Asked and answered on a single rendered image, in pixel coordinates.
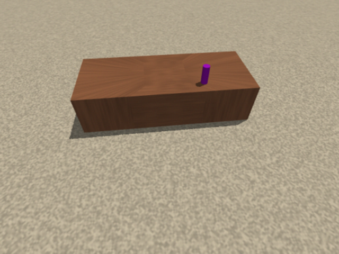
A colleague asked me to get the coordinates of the can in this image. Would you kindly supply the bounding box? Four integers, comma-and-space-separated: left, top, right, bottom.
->
201, 64, 210, 85

